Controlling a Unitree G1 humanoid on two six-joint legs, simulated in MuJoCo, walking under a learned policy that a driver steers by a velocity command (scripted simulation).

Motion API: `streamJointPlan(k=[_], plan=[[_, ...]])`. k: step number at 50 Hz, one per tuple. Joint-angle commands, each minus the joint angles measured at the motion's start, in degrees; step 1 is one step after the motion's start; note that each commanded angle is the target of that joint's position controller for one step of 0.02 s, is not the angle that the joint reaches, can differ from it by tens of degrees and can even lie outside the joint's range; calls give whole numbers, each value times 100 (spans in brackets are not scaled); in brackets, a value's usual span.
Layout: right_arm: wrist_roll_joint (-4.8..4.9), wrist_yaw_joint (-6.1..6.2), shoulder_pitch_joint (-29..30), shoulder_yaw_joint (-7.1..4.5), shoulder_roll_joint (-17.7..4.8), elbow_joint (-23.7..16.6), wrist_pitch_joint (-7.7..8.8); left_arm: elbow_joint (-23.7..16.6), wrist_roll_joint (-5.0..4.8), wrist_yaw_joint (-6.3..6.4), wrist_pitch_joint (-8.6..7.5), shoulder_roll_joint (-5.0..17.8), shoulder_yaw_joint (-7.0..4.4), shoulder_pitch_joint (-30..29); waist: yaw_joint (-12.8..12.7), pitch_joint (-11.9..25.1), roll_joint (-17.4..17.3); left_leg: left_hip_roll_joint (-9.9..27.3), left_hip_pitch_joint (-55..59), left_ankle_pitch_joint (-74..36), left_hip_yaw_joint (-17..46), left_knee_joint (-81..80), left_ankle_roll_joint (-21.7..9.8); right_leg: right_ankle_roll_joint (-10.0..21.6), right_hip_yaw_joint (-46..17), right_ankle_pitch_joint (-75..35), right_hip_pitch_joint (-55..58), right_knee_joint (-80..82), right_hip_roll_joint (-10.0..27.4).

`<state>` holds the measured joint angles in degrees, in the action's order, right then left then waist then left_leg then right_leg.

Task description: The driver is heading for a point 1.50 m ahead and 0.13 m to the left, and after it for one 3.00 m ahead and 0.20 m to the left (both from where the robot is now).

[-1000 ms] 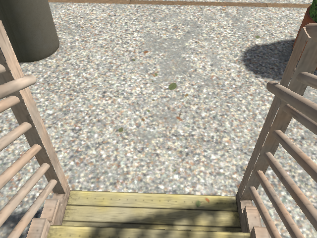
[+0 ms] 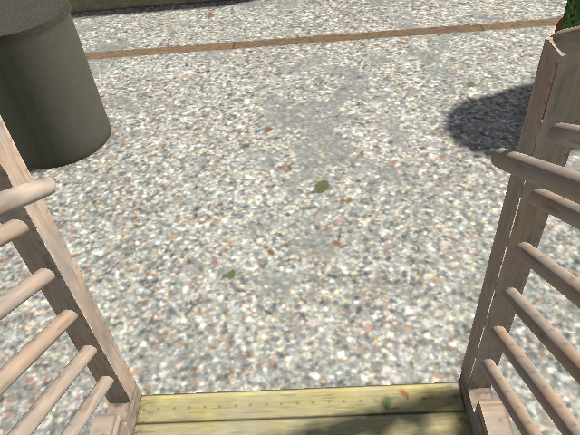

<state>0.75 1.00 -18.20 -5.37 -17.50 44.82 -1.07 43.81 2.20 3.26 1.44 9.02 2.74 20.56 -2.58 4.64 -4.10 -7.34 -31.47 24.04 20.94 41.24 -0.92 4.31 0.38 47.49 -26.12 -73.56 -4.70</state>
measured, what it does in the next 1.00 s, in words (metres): walks ahead: left foot, then left foot 0.17 m lower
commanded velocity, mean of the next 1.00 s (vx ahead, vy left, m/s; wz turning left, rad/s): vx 0.04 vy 0.00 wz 0.00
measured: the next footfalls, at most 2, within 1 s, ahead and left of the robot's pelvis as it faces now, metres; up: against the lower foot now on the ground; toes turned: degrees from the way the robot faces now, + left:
left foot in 0.32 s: +0.09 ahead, +0.16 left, -0.03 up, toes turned -8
left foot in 0.88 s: +0.19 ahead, +0.12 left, -0.17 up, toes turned +3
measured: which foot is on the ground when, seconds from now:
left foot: up 0.00-0.30, down 0.32-0.72, up 0.74-0.86, down 0.88-1.00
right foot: down 0.00-0.88, up 0.90-1.00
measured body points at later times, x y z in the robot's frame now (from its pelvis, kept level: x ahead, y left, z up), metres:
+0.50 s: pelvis +0.02 +0.01 +0.05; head +0.02 -0.01 +0.50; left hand +0.03 +0.24 -0.09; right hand +0.17 -0.21 -0.07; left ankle +0.08 +0.16 -0.64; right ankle -0.07 -0.08 -0.62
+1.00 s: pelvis +0.12 +0.03 -0.06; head +0.15 +0.03 +0.39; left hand +0.05 +0.28 -0.20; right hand +0.15 -0.21 -0.21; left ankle +0.15 +0.12 -0.80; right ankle +0.04 -0.09 -0.57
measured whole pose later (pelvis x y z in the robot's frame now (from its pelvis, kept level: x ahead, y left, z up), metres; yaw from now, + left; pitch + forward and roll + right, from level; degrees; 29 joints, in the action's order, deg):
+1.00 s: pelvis +0.12 +0.03 -0.06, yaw +0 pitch +1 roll +2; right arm -1.2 -0.4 -16.6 -2.4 -10.3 56.4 0.1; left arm 58.5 0.3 3.8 -1.3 12.5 -3.1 25.6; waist -2.4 -3.4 2.1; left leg -4.0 -15.5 11.9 -3.5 25.0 -5.1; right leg 5.8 -1.1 44.4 -38.6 -105.0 2.2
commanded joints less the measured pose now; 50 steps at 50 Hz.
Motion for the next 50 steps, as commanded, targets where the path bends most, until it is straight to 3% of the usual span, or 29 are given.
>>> streamJointPlan(k=[1, 2, 4, 7, 9, 13, 14, 17, 18, 19, 21, 25, 29, 30, 31, 32, 34, 35, 38, 40, 41, 43, 44, 45, 46, 47, 48, 49, 50], plan=[[-92, 16, 54, 8, 74, -227, -105, 82, -18, -207, -67, 732, -235, -170, 613, -553, 1103, -451, -1278, -1057, -352, 2282, 152, 359, -2470, -5726, -141, 2735, 1310], [-96, -9, -131, 25, 119, -104, -229, 24, -119, -320, -62, 539, -176, -387, 801, -421, 1114, -488, -762, -1486, -570, 2960, 127, 176, -2083, -5088, -727, 2932, 1200], [-156, -21, -79, 51, 33, -142, -372, -101, -188, -376, -120, 571, -208, -794, 1013, -546, 1013, -415, -332, -2051, -919, 3485, 60, 102, -1705, -3897, -1343, 3420, 1064], [-257, -64, 533, 84, -118, -271, -433, 74, -184, -294, -169, 709, -256, -244, 640, -687, 608, -135, -563, -2720, -1002, 3003, 129, 282, -1505, -3730, -448, 3610, 1039], [-301, -97, 896, 105, -129, -346, -400, 341, -198, -176, -230, 746, -283, 414, 333, -641, 698, -8, -775, -2976, -1005, 2352, 213, 442, -1440, -4044, 498, 3518, 1044], [-233, -59, 1294, 144, -73, -289, -274, 620, -44, -20, -394, 695, -347, 988, -106, -628, 1094, 175, -1173, -3119, -852, 1106, 380, 673, -1523, -5017, 1668, 2894, 1119], [-155, -66, 1218, 149, -26, -241, -240, 637, 2, -7, -383, 702, -366, 1067, -165, -558, 1235, 243, -1125, -2820, -930, 884, 357, 710, -1615, -5455, 1845, 2814, 1077], [-104, -158, 1447, 260, 205, -229, -29, 655, 43, 26, -319, 726, -402, 835, -263, -575, 1091, 553, -646, -2846, -954, -241, 113, 953, -1979, -5029, 1574, 2492, 1309], [2, -130, 1410, 171, -25, -206, 8, 638, -59, -22, -303, 521, -306, 974, -214, -551, 705, 570, -490, -2871, -1004, -119, 100, 741, -1876, -4669, 1279, 2704, 1193], [42, -137, 1379, 165, 20, -160, 18, 637, -81, -51, -319, 652, -310, 790, -106, -665, 616, 505, -289, -2864, -1085, -74, 82, 711, -1859, -4140, 993, 2795, 1255], [0, -153, 1262, 213, 178, -11, 13, 603, -168, -101, -358, 718, -331, 481, 16, -849, 482, 557, 273, -3170, -1289, -328, -39, 607, -1596, -3572, 502, 2751, 1236], [5, -173, 960, 243, 319, 117, 78, 676, -237, -107, -394, 684, -326, 374, 120, -1002, 690, 638, 1165, -3836, -1604, -1237, -59, 254, -1017, -3596, 283, 2746, 1000], [-16, -144, 682, 262, 129, 283, 257, 798, -270, -63, -490, 1017, -542, 407, 167, -689, 643, 906, 2088, -5907, -1430, -1815, -38, -120, -524, -4739, 718, 2586, 702], [-18, -159, 450, 269, 166, 412, 259, 784, -313, -36, -491, 897, -519, 430, 191, -834, 376, 845, 2088, -6403, -1761, -2247, 91, -145, -214, -3849, 667, 2290, 535], [-90, -215, 919, 308, 362, 453, 160, 818, -320, 10, -496, 535, -444, 576, -135, -1384, -2, 469, 1408, -5118, -2180, -2828, 215, 1, -186, -3568, 951, 2651, 596], [-86, -231, 965, 289, 463, 464, 127, 936, -195, 65, -471, 556, -426, 778, -188, -1526, 153, 412, 1105, -4914, -2292, -2678, 186, 80, -53, -3692, 1173, 2486, 646], [-45, -251, 1091, 320, 522, 425, 53, 1116, -177, 52, -389, 655, -485, 1047, -351, -1406, 653, 354, 941, -4485, -2370, -2590, 103, 122, 72, -4408, 1488, 2312, 725], [-73, -254, 1159, 324, 514, 409, 59, 1135, -103, 45, -405, 783, -551, 1137, -467, -1458, 664, 153, 750, -4478, -2535, -2517, 99, 151, 81, -4381, 1541, 2222, 793], [-190, -267, 1469, 336, 477, 302, 64, 1308, -100, 57, -462, 911, -664, 1422, -723, -1272, 1014, 150, 366, -3857, -2407, -2266, -42, 264, -96, -4820, 1980, 2024, 866], [-294, -239, 1205, 437, 816, 463, 123, 1324, -159, 34, -329, 944, -728, 1226, -689, -1062, 923, 324, 1349, -4653, -2565, -3397, -38, 430, 10, -4804, 1568, 1454, 701], [-280, -199, 865, 435, 835, 624, 177, 1392, -216, 33, -271, 838, -726, 1350, -639, -797, 898, 492, 2134, -5236, -2581, -3538, -100, 449, -143, -4720, 1117, 1173, 738], [-297, -183, -333, 357, 592, 1085, 115, 1424, -248, -1, -231, 722, -673, 1067, -52, -425, 909, 642, 4030, -5357, -2785, -3371, -219, 420, -15, -4478, -52, 375, 696], [-253, -209, -987, 278, 333, 1312, 98, 1326, -241, -50, -298, 767, -705, 881, 340, -149, 628, 1016, 5042, -5853, -2417, -2992, -368, 415, 73, -3153, -864, -466, 477], [-255, -263, -1751, 246, 34, 1492, 161, 1262, -289, 9, -361, 509, -703, 811, 736, 484, -300, 1944, 6358, -7570, -1530, -1555, -804, 290, 193, 430, -2194, -2438, 133], [-210, -274, -1719, 148, -203, 1459, 127, 1118, -374, 105, -445, 553, -643, 1071, 639, 1080, -568, 2606, 6966, -6413, -1130, -464, -1254, 411, 28, 1133, -3214, -3803, 479], [-105, -276, -1628, 159, -56, 1219, 109, 1056, -308, 115, -516, 597, -615, 750, 814, 996, -215, 2637, 6371, -4435, -982, -677, -1515, 461, -249, 609, -3858, -3977, 728], [-117, -191, -1709, 36, -480, 1289, 107, 784, -296, 105, -540, 545, -543, 293, 977, 702, -704, 3093, 5553, -1204, -106, -1568, -2070, 320, -290, -63, -4416, -4089, 751], [-148, -20, -1462, -17, -646, 1320, 93, 530, -153, 47, -500, 638, -542, -117, 843, 199, -970, 3542, 4676, 1342, 897, -2518, -2437, 54, -351, -653, -4856, -3620, 1028], [-294, -16, -1176, 106, -337, 1215, 106, 536, 15, 26, -406, 851, -620, -469, 692, -334, -371, 3155, 3735, 1712, 719, -2744, -2272, -101, -290, -986, -4646, -3418, 1047]])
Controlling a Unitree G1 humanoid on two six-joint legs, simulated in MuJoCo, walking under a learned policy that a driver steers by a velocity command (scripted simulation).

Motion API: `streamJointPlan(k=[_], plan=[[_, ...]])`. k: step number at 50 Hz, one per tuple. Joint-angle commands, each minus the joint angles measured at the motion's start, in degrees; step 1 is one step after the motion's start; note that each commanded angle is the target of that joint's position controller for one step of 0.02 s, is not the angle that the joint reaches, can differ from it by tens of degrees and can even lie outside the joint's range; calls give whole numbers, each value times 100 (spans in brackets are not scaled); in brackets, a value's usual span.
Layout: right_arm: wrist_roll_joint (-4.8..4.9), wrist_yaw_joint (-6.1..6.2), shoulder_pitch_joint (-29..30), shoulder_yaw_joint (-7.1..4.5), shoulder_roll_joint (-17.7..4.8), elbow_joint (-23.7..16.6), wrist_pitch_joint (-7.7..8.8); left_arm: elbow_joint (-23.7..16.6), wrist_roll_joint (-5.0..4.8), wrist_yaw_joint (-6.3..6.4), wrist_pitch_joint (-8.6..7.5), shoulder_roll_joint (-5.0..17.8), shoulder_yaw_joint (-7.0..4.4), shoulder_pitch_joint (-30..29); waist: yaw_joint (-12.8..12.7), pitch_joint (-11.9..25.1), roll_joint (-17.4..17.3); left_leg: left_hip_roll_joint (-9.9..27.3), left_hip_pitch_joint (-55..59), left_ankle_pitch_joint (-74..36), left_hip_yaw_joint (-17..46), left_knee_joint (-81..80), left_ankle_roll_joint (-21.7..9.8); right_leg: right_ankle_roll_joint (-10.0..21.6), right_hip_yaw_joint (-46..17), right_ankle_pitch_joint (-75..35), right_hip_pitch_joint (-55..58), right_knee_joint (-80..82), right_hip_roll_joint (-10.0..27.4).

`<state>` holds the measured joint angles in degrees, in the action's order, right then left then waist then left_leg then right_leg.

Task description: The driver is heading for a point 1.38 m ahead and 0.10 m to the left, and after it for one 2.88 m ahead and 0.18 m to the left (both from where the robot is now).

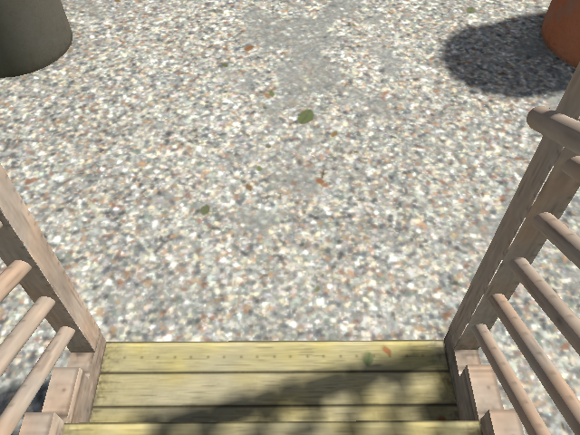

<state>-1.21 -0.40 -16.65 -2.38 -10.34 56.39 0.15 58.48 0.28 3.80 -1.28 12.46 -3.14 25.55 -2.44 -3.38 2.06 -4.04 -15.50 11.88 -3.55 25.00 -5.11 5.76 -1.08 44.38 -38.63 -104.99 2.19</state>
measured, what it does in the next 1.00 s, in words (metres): goes down: right foot, then left foot 0.17 m lower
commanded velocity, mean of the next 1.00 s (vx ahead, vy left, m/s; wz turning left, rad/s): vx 0.45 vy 0.00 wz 0.00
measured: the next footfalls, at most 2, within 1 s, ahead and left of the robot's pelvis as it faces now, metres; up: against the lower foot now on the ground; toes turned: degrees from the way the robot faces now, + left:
right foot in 0.26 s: +0.12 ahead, -0.15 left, +0.00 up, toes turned -2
left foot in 0.78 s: +0.43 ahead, +0.04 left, -0.17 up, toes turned +5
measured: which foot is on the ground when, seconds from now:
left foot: down 0.00-0.24, up 0.26-0.76, down 0.78-1.00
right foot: up 0.00-0.24, down 0.26-0.78, up 0.80-1.00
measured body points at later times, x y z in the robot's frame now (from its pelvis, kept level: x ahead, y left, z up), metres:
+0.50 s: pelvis +0.15 -0.07 -0.03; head +0.15 -0.10 +0.42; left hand -0.04 +0.13 -0.15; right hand +0.27 -0.29 -0.18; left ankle +0.32 +0.13 -0.65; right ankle +0.08 -0.15 -0.74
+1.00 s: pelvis +0.43 -0.02 -0.19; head +0.43 -0.01 +0.26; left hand +0.42 +0.22 -0.35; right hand +0.39 -0.26 -0.34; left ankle +0.39 +0.03 -0.91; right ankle +0.48 -0.17 -0.81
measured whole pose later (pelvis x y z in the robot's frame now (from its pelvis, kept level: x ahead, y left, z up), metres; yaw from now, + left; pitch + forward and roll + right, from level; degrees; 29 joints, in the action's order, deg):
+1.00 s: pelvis +0.43 -0.02 -0.19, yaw +1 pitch -1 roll +0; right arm -1.0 0.3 -24.3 -1.0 -10.2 61.7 2.4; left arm 61.4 3.9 1.0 -0.2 10.9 -3.8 16.7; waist -1.5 -0.6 1.4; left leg -4.4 -13.6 24.6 -5.5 38.7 -6.1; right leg 2.6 -1.9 14.2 -40.7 -76.0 3.7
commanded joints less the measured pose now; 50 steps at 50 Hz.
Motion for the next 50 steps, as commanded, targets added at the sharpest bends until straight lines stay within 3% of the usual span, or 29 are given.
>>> streamJointPlan(k=[1, 2, 4, 7, 8, 9, 10, 11, 12, 13, 14, 15, 18, 21, 23, 25, 29, 33, 36, 37, 38, 39, 40, 41, 42, 44, 45, 47, 50], plan=[[-176, 168, -802, 43, -569, 18, 102, -996, 225, -27, -106, 367, -20, -1031, 297, -95, -536, 2448, 929, 2837, 2599, -1002, -1405, -453, -524, -2004, -3059, 1098, 526], [-212, 170, -683, 85, -483, 55, 178, -822, 263, -76, -64, 162, 24, -848, 91, -199, -268, 2125, -152, 2626, 2266, -898, -1219, -549, -230, -2716, -2295, 1523, 427], [24, 212, 364, 84, -738, -246, 340, -874, 361, -201, -57, -331, 207, -584, -573, -106, -460, 1429, -2946, 2104, 1060, -1155, -478, -556, 85, -4726, 891, 3692, 214], [0, 59, 744, -132, -1223, -243, 385, -358, 145, -277, 85, -8, 80, 799, -1057, 394, -1433, 1506, -3394, 1016, 685, -1060, -352, -658, 642, -5100, 3204, 3133, -56], [91, -33, 853, -129, -1080, -241, 316, -225, 84, -314, 119, 178, 40, 1096, -1157, 324, -1599, 1382, -3068, 1316, 384, -642, -219, -599, 580, -4197, 3197, 3267, 61], [69, -39, 931, -197, -1008, -324, 243, -179, 230, -347, 166, 529, -104, 849, -1017, 25, -1160, 1385, -2950, 1395, 585, -287, -277, -504, 627, -3926, 3049, 3545, 161], [-36, 16, 572, -237, -1190, -331, 124, -629, 249, -354, 199, 543, -74, -94, -636, -673, -806, 1506, -2142, 1726, 730, -218, -326, -465, 419, -1218, 2116, 5789, 202], [-58, 113, 128, -289, -1265, -149, -15, -491, 344, -410, 208, 220, -33, 210, -609, -595, -544, 1520, -1917, 1404, 972, 820, -434, -566, 956, -1078, 2862, 6364, -172], [-86, 155, -126, -225, -890, -114, -157, -277, 224, -399, 153, -53, 37, 659, -719, -601, 377, 1163, -2007, 631, 817, 2905, -468, -523, 532, -392, 3034, 6992, -316], [-97, 145, -341, -67, -159, -217, -178, -305, 100, -400, -36, 16, 155, 1302, -528, -696, 1557, 374, -3484, 2306, 945, 5303, -212, -384, -1860, -1422, 3229, 7042, 913], [-66, 0, -841, -11, 109, -417, -31, -83, -171, -426, -93, 647, 102, 1886, -292, -558, 1965, -673, -4866, 2636, 1727, 5618, -214, -224, -4763, -3235, 3979, 8712, 1697], [-166, -43, -224, -23, -9, -717, 56, 206, -60, -395, -214, 1055, -3, 2092, -252, -782, 1420, -319, -5472, 2244, 2062, 5578, -89, 244, -5792, -2228, 3968, 9256, 2336], [-108, -2, 335, -117, -431, -475, -180, 1, 179, -252, -159, 328, 143, 704, 223, -914, -106, 206, -4519, 466, 1980, 5259, 231, 39, -3034, -1431, 2147, 8107, 1625], [-166, -92, 268, -95, -332, -361, -449, 104, 14, -282, -217, 176, 195, 653, 430, -630, 257, 199, -3537, -888, 1642, 5306, 354, -41, -1772, -1802, 1226, 8305, 1020], [-284, -212, 607, -93, -344, -545, -413, 255, -108, -221, -356, 68, 219, 619, 461, -504, 47, 264, -3345, -2382, 1739, 4237, 396, -127, -1103, -1636, 1233, 8031, 703], [-267, -236, 1229, -50, -484, -796, -245, 282, -22, -140, -452, 348, 76, 441, 365, -454, 96, 170, -2145, -3921, 1058, 2690, 397, -42, -296, -2247, 776, 7726, 395], [-325, -239, 1729, 80, -110, -872, -170, 529, -87, 68, -371, 208, 79, 1443, -246, -203, 465, 228, -2442, -3994, 712, 2066, 291, 305, -487, -2756, 2123, 6876, 515], [-70, -199, 2666, 142, -167, -1120, -50, 490, 269, 147, -272, 335, -30, 1713, -874, -742, 455, 506, -3213, -3029, 474, 938, 384, 462, -961, -3537, 3276, 6359, 657], [48, -150, 1897, 166, -72, -859, 35, 441, 306, 175, -180, 278, -28, 1343, -791, -434, 97, 547, -890, -3556, 104, -469, 208, 307, -426, -4129, 2574, 5248, 343], [5, -82, 229, -3, -366, -219, 8, 457, 275, 109, -176, 509, -54, 894, 12, 368, 281, 344, 658, -3778, -195, 871, -50, 327, -288, -5525, 2156, 4060, 551], [192, -26, -581, -46, -483, 36, 7, 454, 235, 19, -218, 505, -34, 1022, 294, 547, 170, 453, 1222, -3509, -52, -229, -93, 375, -308, -5578, 2209, 2983, 344], [42, -68, -943, -126, -612, 253, 67, 672, 189, 1, -208, 450, -65, 1273, 580, 469, -590, 719, 1617, -3500, 6, -1729, -41, 396, -166, -4639, 2299, 1866, -21], [-60, -144, -1170, -183, -861, 385, 129, 749, 201, -41, -163, 215, -67, 1618, 368, 708, -1451, 1409, 3292, -4795, 460, -285, -367, 226, 153, -163, 573, -474, -646], [23, -189, -1563, -148, -937, 334, 105, 542, -5, 23, -190, 204, -50, 1762, 394, 1611, -1332, 2380, 5182, -6638, 1383, 2062, -764, 94, -145, 1061, -1321, -1623, -552], [166, -196, -1938, -175, -1001, 435, 57, 484, -100, 84, -250, 415, -78, 1324, 678, 1607, -928, 2621, 4941, -6617, 1642, 1536, -869, 136, -97, 399, -2111, -1799, -453], [-10, -1, -1025, -153, -848, 210, 89, 258, 221, -111, -158, 630, -179, 370, 460, 768, -994, 2752, 2632, -954, 2591, 117, -1496, 40, -128, -1411, -2105, 49, 71], [-11, 11, -928, -66, -555, 153, 96, 318, 369, -184, -39, 659, -209, 139, 320, 412, -483, 2627, 1603, -823, 2717, 33, -1515, -54, -201, -1502, -1749, 225, 128], [-7, 48, -568, 162, -120, 185, 321, 357, 261, -260, 67, 111, -120, -213, -102, -384, -264, 1785, -540, -1504, 1547, -76, -762, -342, -327, -3346, -537, 2999, 275], [0, 154, -1096, 93, -578, 424, 315, 273, 459, -356, 226, -74, -61, -304, -94, -151, -1012, 1772, -537, -2352, 1800, 131, -1016, -427, -135, -3830, -218, 3270, 262]])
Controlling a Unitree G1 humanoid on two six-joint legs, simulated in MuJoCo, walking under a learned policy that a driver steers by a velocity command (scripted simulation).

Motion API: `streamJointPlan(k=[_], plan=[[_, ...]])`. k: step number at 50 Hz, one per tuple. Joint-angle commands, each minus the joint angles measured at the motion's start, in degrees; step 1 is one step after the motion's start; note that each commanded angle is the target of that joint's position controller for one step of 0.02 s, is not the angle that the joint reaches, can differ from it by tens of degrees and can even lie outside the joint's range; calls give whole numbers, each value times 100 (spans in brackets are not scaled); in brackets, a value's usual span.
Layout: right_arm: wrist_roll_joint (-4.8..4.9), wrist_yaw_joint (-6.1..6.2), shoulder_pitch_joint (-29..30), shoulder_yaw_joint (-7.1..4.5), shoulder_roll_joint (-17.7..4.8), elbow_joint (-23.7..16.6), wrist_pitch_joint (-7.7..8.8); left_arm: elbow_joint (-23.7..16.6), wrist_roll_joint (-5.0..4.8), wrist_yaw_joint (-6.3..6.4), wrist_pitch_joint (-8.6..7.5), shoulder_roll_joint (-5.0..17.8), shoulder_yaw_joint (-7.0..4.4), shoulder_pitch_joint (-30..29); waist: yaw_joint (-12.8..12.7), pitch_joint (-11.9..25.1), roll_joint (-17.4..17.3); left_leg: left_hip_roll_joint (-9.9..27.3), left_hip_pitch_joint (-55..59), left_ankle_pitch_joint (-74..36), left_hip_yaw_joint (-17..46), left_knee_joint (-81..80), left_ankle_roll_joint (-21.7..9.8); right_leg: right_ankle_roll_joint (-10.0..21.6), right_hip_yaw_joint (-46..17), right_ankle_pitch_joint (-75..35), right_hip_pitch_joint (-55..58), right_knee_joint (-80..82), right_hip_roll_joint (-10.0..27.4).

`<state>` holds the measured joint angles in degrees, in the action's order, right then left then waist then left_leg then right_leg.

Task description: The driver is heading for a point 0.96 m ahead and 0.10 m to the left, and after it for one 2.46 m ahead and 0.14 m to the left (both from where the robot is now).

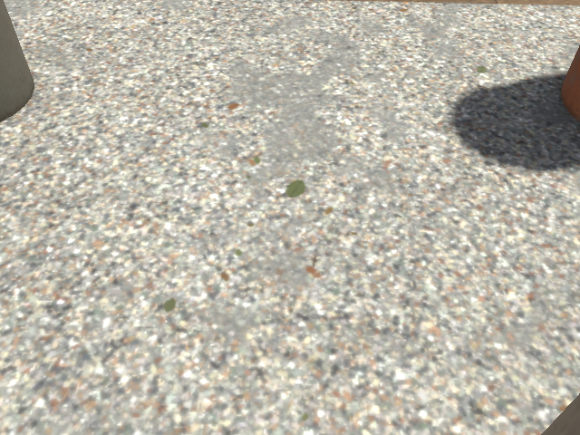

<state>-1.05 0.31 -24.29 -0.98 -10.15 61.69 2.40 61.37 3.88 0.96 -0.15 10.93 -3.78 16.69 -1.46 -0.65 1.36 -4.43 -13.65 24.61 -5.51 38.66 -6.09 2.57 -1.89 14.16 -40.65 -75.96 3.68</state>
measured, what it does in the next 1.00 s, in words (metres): goes down: right foot 0.17 m lower, then left foot 0.17 m lower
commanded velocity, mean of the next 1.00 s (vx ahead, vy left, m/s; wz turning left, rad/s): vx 0.40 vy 0.00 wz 0.00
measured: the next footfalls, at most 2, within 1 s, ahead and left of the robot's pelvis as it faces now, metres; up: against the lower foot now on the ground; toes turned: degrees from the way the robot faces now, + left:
right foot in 0.32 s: +0.32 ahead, -0.11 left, -0.17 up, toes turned -2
left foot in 0.82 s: +0.65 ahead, +0.10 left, -0.34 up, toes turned +5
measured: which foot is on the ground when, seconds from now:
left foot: down 0.00-0.32, up 0.34-0.80, down 0.82-1.00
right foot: up 0.00-0.30, down 0.32-0.82, up 0.84-1.00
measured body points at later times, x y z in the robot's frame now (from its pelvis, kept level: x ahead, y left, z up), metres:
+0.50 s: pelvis +0.30 -0.04 -0.16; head +0.30 -0.06 +0.29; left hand +0.28 +0.20 -0.31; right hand +0.29 -0.28 -0.33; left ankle +0.32 +0.12 -0.77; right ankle +0.28 -0.11 -0.89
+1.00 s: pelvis +0.57 +0.03 -0.32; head +0.61 +0.06 +0.13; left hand +0.55 +0.26 -0.49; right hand +0.62 -0.20 -0.46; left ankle +0.61 +0.10 -1.06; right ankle +0.55 -0.10 -0.91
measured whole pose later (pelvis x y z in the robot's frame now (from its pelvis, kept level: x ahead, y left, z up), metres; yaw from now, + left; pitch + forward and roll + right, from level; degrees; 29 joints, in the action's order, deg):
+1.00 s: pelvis +0.57 +0.03 -0.32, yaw +0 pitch +1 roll -1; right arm -1.8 0.3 -13.7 -1.1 -8.5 58.2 3.9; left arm 61.1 2.8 1.4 -0.7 10.2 -2.0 17.0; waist -1.4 -4.2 2.7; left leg -1.2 -17.7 11.4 -5.8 28.4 -4.7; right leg 2.6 0.3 23.2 -38.2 -85.1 0.9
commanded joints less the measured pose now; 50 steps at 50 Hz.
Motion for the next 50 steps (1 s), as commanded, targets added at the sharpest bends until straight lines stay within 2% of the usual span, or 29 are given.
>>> streamJointPlan(k=[1, 3, 5, 11, 13, 14, 15, 16, 17, 18, 19, 20, 21, 23, 25, 27, 28, 30, 33, 36, 38, 40, 41, 42, 43, 45, 46, 47, 50], plan=[[-30, 36, -445, -32, -600, -175, 67, -110, -38, -141, 124, 221, -35, 606, -194, -356, -846, 1736, -640, -3434, 1879, -1227, -872, -19, 35, -1187, -89, 440, 133], [92, 104, -293, 12, -401, -83, 266, -576, -148, -255, -161, 588, -104, -689, 15, -701, -479, 1255, -388, -2055, 1678, -959, -520, 159, -72, -3083, -361, 2413, 173], [146, 100, 20, 57, -325, -178, 320, -588, -106, -361, -310, 246, -7, -809, 67, -406, -351, 823, -1708, -664, 1120, -821, -315, 145, 389, -4970, 1739, 3434, -203], [-187, 198, -1160, 74, -338, 93, 41, -1424, -318, -271, -290, 140, 100, -2064, 1012, -1231, -450, 1126, 254, -1492, 1729, 275, -610, 125, 275, -3312, 543, 5154, -68], [-289, 289, -1259, 42, -509, 227, -110, -1291, -373, -174, -277, 198, 17, -1310, 821, -1117, -467, 1135, 234, -2435, 1652, 1122, -681, 177, 321, -2920, 1686, 5954, 16], [-418, 234, -1222, 23, -633, 158, -188, -964, -241, -85, -256, 309, -21, -477, 498, -830, -15, 1098, 350, -3148, 1560, 2120, -758, 306, 382, -2367, 2475, 6222, 44], [-346, 203, -745, -11, -720, 97, -213, -467, -217, -69, -239, 577, -146, 1156, -343, -52, -180, 1080, -415, -3685, 1534, 3628, -731, 470, 224, -3256, 4366, 5927, 297], [-152, 80, -356, -82, -705, -16, -129, -250, -198, -72, -235, 867, -233, 1949, -828, 522, 555, 147, -1398, -1109, 781, 5960, -358, 666, 109, -3559, 5614, 5793, 444], [61, 103, -1171, -63, -319, -216, -84, -282, -72, -222, -270, 913, -128, 2015, -171, 1127, 1200, -118, -3660, 2794, 776, 7746, -271, 771, -735, -6407, 7520, 3138, 1487], [102, 171, -1291, -59, -531, -383, -54, -125, -289, -297, -277, 1095, -154, 2121, -250, 1668, 1130, 11, -4386, 2478, 959, 7823, -284, 1188, -1689, -6064, 7819, 3366, 1929], [-77, 186, -1002, -129, -736, -393, -89, -207, -406, -216, -347, 1266, -250, 1624, -120, 1169, 1126, 304, -4857, 1197, 1186, 7042, -246, 1837, -2319, -2144, 6675, 4616, 2288], [-285, 114, -387, -205, -852, -431, -196, -352, -393, -173, -261, 656, -97, 1024, 80, 281, 247, 558, -4555, 688, 963, 6343, -136, 1523, -2141, -29, 5260, 5458, 1859], [-296, 65, -313, -231, -759, -454, -223, -463, -286, -130, -343, 632, -15, 693, 261, -237, 522, 649, -4098, 41, 1131, 5269, -3, 1582, -2235, 160, 4081, 5518, 1943], [-200, -12, 364, -106, -258, -482, -248, -227, -401, -85, -567, 253, 155, 790, 556, -1031, -1, 899, -3370, -1268, 1174, 3590, 344, 1217, -1319, -1147, 2038, 5449, 1263], [-490, -145, 176, 27, 174, -412, -358, -127, -364, -73, -557, 714, 41, 928, 643, -580, 205, 919, -2725, -1415, 800, 3185, 556, 1247, -1196, -1851, 1629, 5321, 1206], [-319, -147, 457, -87, -148, -491, -338, 94, -355, -57, -581, 463, 73, 1280, 562, -385, 562, 1062, -3212, -2888, 1162, 3239, 431, 1172, -1229, -1686, 2151, 5070, 1094], [-235, -182, 1249, -187, -610, -783, -176, -92, -402, -49, -679, 444, 63, 774, 582, -646, 93, 961, -3034, -3870, 1103, 1721, 294, 822, -636, -1270, 1911, 5098, 523], [-294, -317, 1631, -107, -335, -796, -24, -103, -464, -26, -705, 377, 95, 684, 435, -375, 210, 753, -1472, -5774, 591, 733, 230, 718, -255, 167, 1089, 4942, 264], [-171, -265, 1957, -109, -295, -809, -34, -76, -397, 48, -723, 510, 31, 1068, 131, -700, 287, 673, -1470, -5366, 500, 131, 374, 784, -320, 418, 1436, 4253, 310], [-89, -187, 2825, -83, -238, -1051, 0, 45, -149, 169, -627, 365, 43, 1696, -556, -1062, 192, 787, -2129, -5054, 440, -1206, 441, 750, -450, -124, 2654, 3308, 382], [89, -211, 2232, -113, -386, -826, 115, 143, 61, 195, -467, 220, 127, 1924, -559, -812, 202, 990, -1389, -5427, 591, -2299, 357, 715, -584, -495, 3318, 2537, 223], [3, -201, 567, -235, -677, -231, 204, 104, -25, 185, -304, 365, 137, 1701, 190, -304, -139, 978, 340, -5763, 331, -3061, 250, 726, -428, -1194, 3105, 869, 74], [-79, -225, -352, -337, -911, 112, 184, 70, -178, 154, -255, 508, 91, 1676, 556, 92, -479, 1209, 1857, -5970, 472, -3121, 268, 674, -238, 66, 2181, -542, -229], [-119, -315, -904, -373, -1291, 227, 183, 258, -510, 127, -236, 25, 74, 2660, 238, 1274, -1674, 2139, 4343, -9934, 827, -545, 63, 211, 314, 4400, 450, -2887, -1025], [50, -321, -1018, -428, -1415, 185, 183, 208, -770, 304, -225, 328, 119, 2690, 411, 1983, -1694, 2943, 5453, -11020, 1526, 436, -457, 169, 156, 4530, -1050, -4045, -869], [-21, -162, -171, -286, -881, -384, 122, 33, -362, 253, -226, 503, 101, 1407, 603, 1415, -791, 2840, 3891, -6905, 1618, -516, -790, 206, 86, 2956, -1812, -3048, -308], [-79, 12, 310, -320, -938, -540, 99, -145, -199, 151, -154, 410, 123, 1046, 383, 1395, -1003, 3010, 2837, -4395, 2217, -1169, -1209, 131, 205, 2427, -1679, -3108, -202], [-25, 64, 576, -165, -652, -661, 172, -215, 37, 82, -132, 584, 54, 487, 387, 783, -407, 2736, 1349, -4070, 1857, -1673, -996, 83, -150, 959, -918, -1713, -41], [-56, 82, 724, -52, -437, -568, 263, -154, -82, -61, -49, -110, 204, 552, -132, 151, -407, 1893, -697, -4508, 988, -2226, -798, -151, 134, -325, 922, 877, -10]])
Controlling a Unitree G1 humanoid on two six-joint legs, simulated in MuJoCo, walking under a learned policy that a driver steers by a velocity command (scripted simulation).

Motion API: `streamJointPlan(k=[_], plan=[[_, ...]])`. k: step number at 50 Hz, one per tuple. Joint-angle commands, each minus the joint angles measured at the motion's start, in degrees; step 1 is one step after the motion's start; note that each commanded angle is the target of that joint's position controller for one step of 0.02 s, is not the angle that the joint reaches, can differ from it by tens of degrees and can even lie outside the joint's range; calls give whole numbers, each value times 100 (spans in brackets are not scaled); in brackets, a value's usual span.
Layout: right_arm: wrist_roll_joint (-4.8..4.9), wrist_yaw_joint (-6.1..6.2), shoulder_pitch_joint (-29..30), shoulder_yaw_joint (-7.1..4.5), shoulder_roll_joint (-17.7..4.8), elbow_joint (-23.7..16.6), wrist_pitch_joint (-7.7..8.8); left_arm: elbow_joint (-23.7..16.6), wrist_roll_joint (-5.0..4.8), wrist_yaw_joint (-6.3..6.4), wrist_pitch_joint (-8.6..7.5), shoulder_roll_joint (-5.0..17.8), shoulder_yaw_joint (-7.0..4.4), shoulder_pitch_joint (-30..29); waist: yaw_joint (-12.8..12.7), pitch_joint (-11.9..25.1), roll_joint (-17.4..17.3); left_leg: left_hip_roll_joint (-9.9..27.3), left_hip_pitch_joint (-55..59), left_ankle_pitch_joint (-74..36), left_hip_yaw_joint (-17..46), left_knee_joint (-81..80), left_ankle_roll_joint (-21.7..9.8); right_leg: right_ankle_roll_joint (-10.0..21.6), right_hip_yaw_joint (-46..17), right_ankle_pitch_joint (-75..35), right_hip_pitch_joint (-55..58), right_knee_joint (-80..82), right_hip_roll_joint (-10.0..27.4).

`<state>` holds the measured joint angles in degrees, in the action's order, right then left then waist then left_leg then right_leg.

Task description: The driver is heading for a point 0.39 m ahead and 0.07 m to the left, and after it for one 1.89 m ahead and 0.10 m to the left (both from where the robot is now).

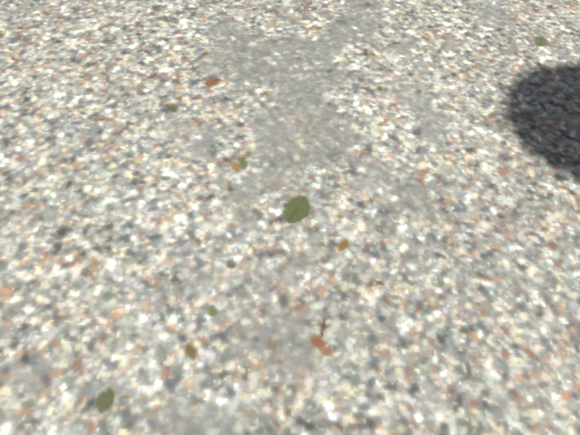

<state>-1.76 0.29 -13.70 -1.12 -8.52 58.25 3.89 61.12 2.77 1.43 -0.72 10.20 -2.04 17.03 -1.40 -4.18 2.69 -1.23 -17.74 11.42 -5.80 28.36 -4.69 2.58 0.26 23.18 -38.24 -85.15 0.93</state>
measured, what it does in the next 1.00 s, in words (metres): steps on the spot: right foot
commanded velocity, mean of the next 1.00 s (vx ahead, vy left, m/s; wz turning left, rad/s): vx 0.03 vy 0.00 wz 0.14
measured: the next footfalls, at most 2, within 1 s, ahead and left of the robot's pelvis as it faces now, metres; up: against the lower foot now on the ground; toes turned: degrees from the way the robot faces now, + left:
right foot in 0.18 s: +0.18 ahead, -0.11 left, +0.00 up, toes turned -3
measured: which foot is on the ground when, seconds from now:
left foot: down 0.00-1.00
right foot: up 0.00-0.16, down 0.18-1.00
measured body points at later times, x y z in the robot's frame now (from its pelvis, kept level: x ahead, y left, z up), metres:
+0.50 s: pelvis +0.09 -0.01 +0.00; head +0.09 -0.02 +0.45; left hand +0.14 +0.21 -0.15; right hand +0.04 -0.22 -0.16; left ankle +0.04 +0.07 -0.74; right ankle +0.14 -0.11 -0.74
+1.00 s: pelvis +0.05 +0.00 -0.01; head +0.06 +0.02 +0.43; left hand +0.09 +0.27 -0.16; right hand +0.18 -0.24 -0.14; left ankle +0.02 +0.08 -0.72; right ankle +0.14 -0.11 -0.74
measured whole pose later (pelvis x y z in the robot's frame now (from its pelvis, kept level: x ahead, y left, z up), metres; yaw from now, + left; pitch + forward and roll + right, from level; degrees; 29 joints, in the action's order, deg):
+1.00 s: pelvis +0.05 +0.00 -0.01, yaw +12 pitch -1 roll -2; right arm -1.0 -1.1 -13.7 -4.1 -11.3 48.9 -3.5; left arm 54.2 1.7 3.3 1.0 13.7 -4.9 10.2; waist 0.3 -2.3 1.0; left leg 1.0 -19.4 26.8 -2.9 48.0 -5.3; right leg 1.2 13.5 13.1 -19.8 -35.0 5.3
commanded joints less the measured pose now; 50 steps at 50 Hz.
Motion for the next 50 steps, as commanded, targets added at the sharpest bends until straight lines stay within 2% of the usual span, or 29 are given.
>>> streamJointPlan(k=[1, 2, 3, 5, 7, 8, 9, 10, 11, 12, 14, 16, 19, 20, 25, 29, 37, 38, 39, 40, 41, 42, 43, 44, 45, 46, 47, 49, 50], plan=[[64, 70, -195, -10, -521, -221, 146, -49, -10, -116, -29, -212, 106, 639, -211, 567, -767, 1380, -303, -3501, 707, -1138, -818, -173, 40, -1465, 1093, 2714, 266], [104, 53, -218, 5, -513, -210, 148, -79, -81, -96, -69, -220, 147, 495, -177, 608, -1027, 1233, -299, -3864, 535, -1068, -744, -155, 139, -1578, 1507, 3397, 175], [138, 28, -372, 2, -540, -170, 141, -130, -168, -75, -101, -101, 149, 388, -137, 725, -1208, 1185, -203, -3927, 474, -1002, -705, -160, 192, -1772, 1806, 3727, 78], [124, 1, -614, -18, -619, -125, 93, -153, -223, -80, -134, 68, 169, 119, -14, 793, -1106, 1260, -6, -3416, 638, -918, -682, -161, 215, -1884, 2109, 4217, -44], [89, -24, -675, -13, -621, -126, 5, -151, -200, -81, -146, 102, 174, -25, -33, 568, -893, 1306, -147, -2103, 854, -872, -588, -130, 180, -1724, 2398, 4697, -47], [124, -13, -641, -19, -670, -137, -23, -110, -138, -115, -156, 87, 186, 22, -123, 350, -810, 1291, -363, -1765, 929, -744, -491, -46, 226, -1950, 2730, 5185, -33], [85, -8, -821, 5, -575, -78, -15, -73, -77, -129, -206, 183, 182, 69, -139, 131, -549, 1182, -498, -1496, 957, -568, -334, 12, -3, -2429, 3066, 5708, 125], [32, -15, -1320, 39, -405, -25, -17, -55, 7, -126, -269, 523, 118, 181, 88, 219, -26, 947, -557, -689, 818, -246, -136, 106, -620, -3870, 3481, 5766, 790], [71, 18, -2209, 100, -66, 198, -63, -99, -29, -107, -236, 680, 86, -3, 480, 391, 741, 565, -636, 812, 551, -33, -17, 487, -1168, -5259, 3738, 5684, 1434], [108, 55, -2275, 105, -119, 330, -167, -151, -163, -103, -184, 330, 161, -227, 411, 568, 631, 444, -11, 1138, 447, -186, 14, 668, -1102, -4615, 3202, 5815, 1435], [53, 17, -1772, 46, -355, 211, -245, -173, -169, -135, -112, 302, 125, -528, 317, 219, 464, 421, 380, 562, 598, -433, 32, 424, -820, -2884, 2578, 6029, 914], [1, -34, -1501, 42, -359, 123, -265, -114, -197, -112, -88, 356, 91, -504, 279, 96, 245, 563, 438, 210, 709, -600, 29, 263, -573, -2334, 2525, 6028, 665], [23, 5, -1481, 71, -285, 234, -263, -73, -235, -113, -58, 364, 60, -492, 228, 159, -209, 642, 469, -5, 757, -749, 55, 194, -532, -2361, 2756, 5939, 624], [18, 28, -1530, 120, -163, 281, -269, -68, -258, -121, -43, 329, 55, -483, 203, 210, -266, 654, 527, 3, 773, -765, 74, 196, -499, -2352, 2831, 5918, 587], [21, 84, -1416, 100, -180, 347, -277, 93, -218, -100, -18, 310, 48, -290, 174, -34, -281, 740, 640, -62, 797, -879, 114, 187, -517, -2268, 2669, 6076, 574], [67, 97, -1466, 100, -142, 477, -280, 158, -229, -58, -22, 259, 61, -208, 205, -21, -305, 756, 729, -66, 823, -924, 115, 126, -470, -2096, 2743, 6170, 551], [60, 80, -863, -120, -532, -96, -384, -270, -212, 115, 20, 556, -137, -207, 193, 32, -488, 770, 24, -278, 1368, -307, -201, 120, -45, -1610, 2644, 5584, 505], [11, 70, -902, -112, -396, -260, -365, -266, -173, 87, 18, 586, -188, -65, 205, 16, -352, 755, -110, -244, 1410, -152, -202, 218, -35, -1742, 2703, 5593, 583], [21, 64, -853, -140, -420, -327, -379, -337, -192, 76, 37, 574, -213, -63, 175, 68, -274, 633, -303, -38, 1356, 74, -196, 259, -93, -1711, 2823, 5612, 684], [32, 53, -815, -140, -394, -466, -398, -383, -172, 68, 57, 694, -276, -7, 170, 182, -96, 416, -467, 275, 1208, 420, -180, 357, -315, -1690, 2951, 5806, 927], [52, 27, -660, -173, -374, -623, -445, -413, -148, 70, 92, 856, -327, 58, 150, 268, 201, 133, -619, 559, 828, 895, -145, 534, -623, -1583, 2998, 6151, 1365], [32, 4, -617, -225, -418, -733, -498, -484, -160, 97, 124, 1012, -390, 62, 72, 497, 519, -68, -693, 1375, 427, 1891, -93, 885, -1102, -1550, 3026, 6506, 1971], [-8, 2, -403, -330, -617, -843, -602, -655, -185, 173, 128, 988, -390, -77, -72, 617, 471, 20, -880, 2244, 323, 2945, -68, 1178, -1384, -1286, 2844, 6691, 2291], [-40, -29, -243, -362, -588, -968, -676, -753, -162, 206, 130, 1014, -395, -144, -88, 520, 219, 204, -1072, 2396, 452, 3554, -81, 1354, -1397, -949, 2576, 6851, 2403], [-32, -75, -220, -352, -498, -1056, -715, -829, -106, 224, 103, 1025, -385, -379, 50, 424, 208, 417, -1111, 2225, 640, 3634, -97, 1310, -1306, -588, 2329, 6908, 2373], [-12, -110, -329, -311, -353, -1093, -724, -905, -72, 246, 80, 1002, -373, -695, 260, 324, 318, 511, -844, 2040, 656, 3128, -66, 1063, -857, -501, 2057, 6884, 2113], [36, -135, -448, -306, -328, -1103, -736, -982, -70, 251, 83, 1007, -378, -951, 392, 311, 445, 463, -263, 1796, 560, 2505, -48, 768, -357, -518, 1623, 6805, 1829], [131, -171, -727, -366, -487, -1067, -761, -1027, -78, 204, 130, 1112, -436, -868, 372, 464, 518, 145, 372, 1462, 142, 1774, -61, 481, 118, -237, 1506, 6628, 1698], [109, -193, -896, -376, -503, -1074, -755, -1034, -147, 193, 183, 1179, -471, -870, 505, 492, 274, 33, 737, 1079, -4, 1108, -96, 291, 375, 276, 1274, 6308, 1607]])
